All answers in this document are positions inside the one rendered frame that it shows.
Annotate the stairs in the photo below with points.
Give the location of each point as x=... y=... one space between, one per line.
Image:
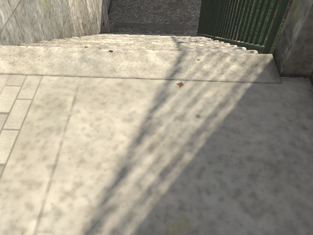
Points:
x=143 y=41

